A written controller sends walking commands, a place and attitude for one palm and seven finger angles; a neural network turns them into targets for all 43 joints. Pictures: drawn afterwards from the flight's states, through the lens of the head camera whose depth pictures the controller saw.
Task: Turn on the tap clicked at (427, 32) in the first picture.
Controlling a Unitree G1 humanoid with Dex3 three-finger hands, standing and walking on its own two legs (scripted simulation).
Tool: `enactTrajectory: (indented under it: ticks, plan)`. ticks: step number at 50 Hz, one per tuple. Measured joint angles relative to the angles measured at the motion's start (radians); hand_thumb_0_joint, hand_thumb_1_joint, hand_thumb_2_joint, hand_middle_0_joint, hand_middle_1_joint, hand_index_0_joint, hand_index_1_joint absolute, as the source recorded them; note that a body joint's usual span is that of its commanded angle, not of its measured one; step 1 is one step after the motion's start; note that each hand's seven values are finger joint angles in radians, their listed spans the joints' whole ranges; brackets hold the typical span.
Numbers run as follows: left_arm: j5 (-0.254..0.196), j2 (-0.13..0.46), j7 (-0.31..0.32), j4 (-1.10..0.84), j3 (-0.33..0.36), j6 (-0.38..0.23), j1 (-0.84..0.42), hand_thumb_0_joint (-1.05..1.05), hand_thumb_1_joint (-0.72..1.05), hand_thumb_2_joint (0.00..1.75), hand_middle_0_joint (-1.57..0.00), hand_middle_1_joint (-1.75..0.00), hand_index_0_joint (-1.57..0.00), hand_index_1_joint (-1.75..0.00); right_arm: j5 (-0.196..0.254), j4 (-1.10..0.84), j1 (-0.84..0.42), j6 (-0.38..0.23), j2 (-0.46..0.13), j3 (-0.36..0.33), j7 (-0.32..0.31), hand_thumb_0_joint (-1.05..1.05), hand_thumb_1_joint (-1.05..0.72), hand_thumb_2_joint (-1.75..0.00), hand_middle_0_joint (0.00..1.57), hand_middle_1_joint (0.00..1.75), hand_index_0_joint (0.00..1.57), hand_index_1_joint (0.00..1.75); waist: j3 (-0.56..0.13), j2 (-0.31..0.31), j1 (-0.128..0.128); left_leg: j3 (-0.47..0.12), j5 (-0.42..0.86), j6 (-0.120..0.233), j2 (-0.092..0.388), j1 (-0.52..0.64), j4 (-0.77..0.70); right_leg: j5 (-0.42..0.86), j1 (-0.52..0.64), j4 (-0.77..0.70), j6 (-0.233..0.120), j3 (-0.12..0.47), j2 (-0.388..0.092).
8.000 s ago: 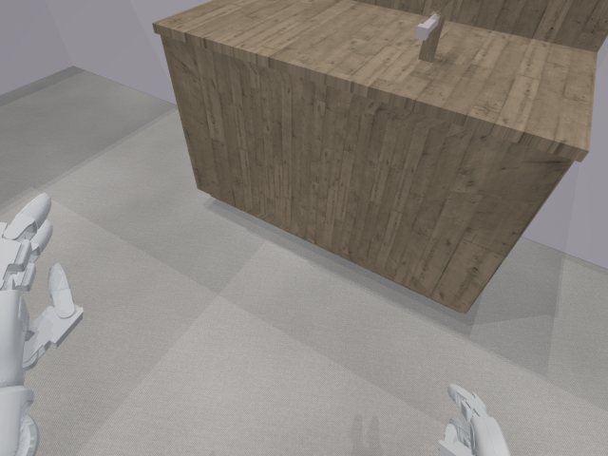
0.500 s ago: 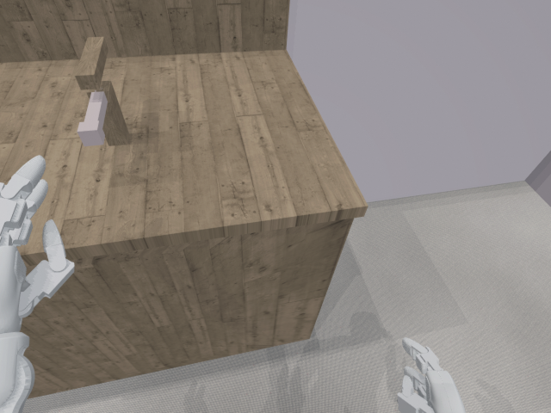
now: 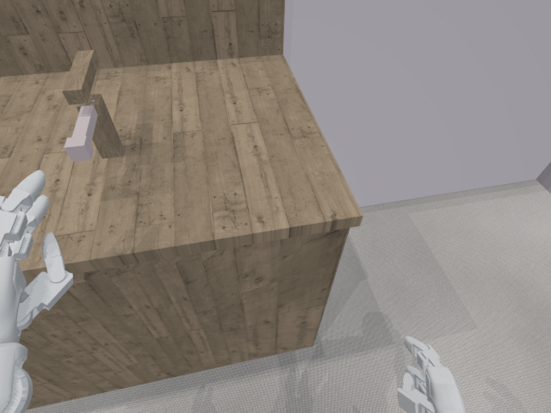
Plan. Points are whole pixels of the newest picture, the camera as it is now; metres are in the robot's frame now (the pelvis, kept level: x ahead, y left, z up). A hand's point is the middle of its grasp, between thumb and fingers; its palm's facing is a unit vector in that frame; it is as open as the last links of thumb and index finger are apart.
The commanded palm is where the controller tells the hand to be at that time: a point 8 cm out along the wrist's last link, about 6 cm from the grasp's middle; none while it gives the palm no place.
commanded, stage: look again from close up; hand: left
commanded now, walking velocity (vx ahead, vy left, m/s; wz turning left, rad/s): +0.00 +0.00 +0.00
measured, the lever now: (79, 148) +0.44 +0.35 +0.14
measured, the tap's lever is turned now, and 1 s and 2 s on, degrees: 0 0 0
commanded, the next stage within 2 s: shuffle to correct the standing spot in 0.20 s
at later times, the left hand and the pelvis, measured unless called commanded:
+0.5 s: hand (62, 283) +0.21 +0.26 +0.15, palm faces +0.39 -0.85 -0.36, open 7.4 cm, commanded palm +0.16 +0.29 +0.17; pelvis +0.00 +0.01 +0.00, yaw -1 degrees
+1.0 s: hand (89, 212) +0.31 +0.27 +0.15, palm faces +0.31 -0.86 -0.41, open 7.4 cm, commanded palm +0.26 +0.30 +0.17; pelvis +0.07 +0.04 -0.02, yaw -6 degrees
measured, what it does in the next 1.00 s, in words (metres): lifts its right foot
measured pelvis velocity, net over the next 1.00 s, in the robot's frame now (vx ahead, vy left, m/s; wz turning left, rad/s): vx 0.07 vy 0.04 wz -0.11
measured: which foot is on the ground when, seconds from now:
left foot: down 0.00-1.00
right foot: down 0.00-0.90, up 0.92-1.00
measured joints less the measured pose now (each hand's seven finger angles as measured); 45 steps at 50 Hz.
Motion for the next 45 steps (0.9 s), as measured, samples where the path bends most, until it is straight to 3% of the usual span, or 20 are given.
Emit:
enactTrajectory:
  ticks: [19,29,35,41,43,45]
  plan:
    - [0.0,0.008,0.005,-0.006,0.0,0.004,0.016,0.01,0.89,0.9,-0.21,-0.3,-0.21,-0.31,0.0,0.008,0.019,0.008,-0.003,-0.004,-0.003,0.01,-0.9,-0.9,0.21,0.3,0.2,0.3,-0.002,-0.01,-0.007,-0.003,0.005,0.006,-0.004,-0.009,0.006,0.007,-0.005,-0.001,0.004,-0.004,-0.004]
    - [0.01,-0.008,0.015,0.011,-0.001,0.001,0.01,0.01,0.89,0.9,-0.21,-0.3,-0.21,-0.31,-0.007,0.018,0.035,0.002,-0.009,-0.009,-0.006,0.01,-0.9,-0.9,0.21,0.3,0.2,0.3,-0.036,-0.015,-0.002,0.025,-0.084,0.021,-0.007,-0.038,0.12,-0.09,-0.058,0.148,0.006,0.021,-0.005]
    - [0.012,0.005,0.019,-0.001,0.02,-0.013,-0.01,0.02,0.89,0.9,-0.21,-0.3,-0.21,-0.31,0.0,0.012,0.039,0.002,-0.003,-0.008,-0.001,0.01,-0.9,-0.9,0.21,0.3,0.2,0.3,-0.03,-0.017,-0.018,0.039,-0.156,0.023,-0.009,-0.045,0.202,-0.173,-0.081,0.257,0.01,0.033,-0.005]
    - [0.009,0.013,0.012,-0.041,0.024,-0.041,-0.004,0.01,0.89,0.9,-0.21,-0.3,-0.21,-0.31,0.01,0.018,0.023,0.022,-0.015,-0.022,0.022,0.01,-0.9,-0.9,0.21,0.3,0.2,0.3,-0.008,-0.002,-0.027,0.029,-0.194,-0.016,0.01,-0.125,0.387,-0.211,-0.084,0.29,0.005,0.038,0.013]
    - [0.01,0.017,0.011,-0.061,0.029,-0.048,0.01,0.01,0.89,0.9,-0.21,-0.3,-0.21,-0.31,0.014,0.016,0.02,0.032,-0.024,-0.026,0.029,0.01,-0.91,-0.9,0.21,0.3,0.2,0.3,0.003,-0.006,-0.025,0.018,-0.206,-0.016,0.014,-0.141,0.371,-0.218,-0.081,0.294,0.015,0.05,0.01]
    - [0.007,0.027,0.012,-0.086,0.046,-0.05,0.028,0.01,0.89,0.9,-0.21,-0.3,-0.21,-0.31,0.016,0.014,0.015,0.035,-0.025,-0.028,0.03,0.01,-0.91,-0.9,0.21,0.3,0.2,0.3,0.017,-0.028,-0.021,0.039,-0.191,0.008,0.003,-0.112,0.307,-0.243,-0.096,0.347,0.024,0.071,-0.005]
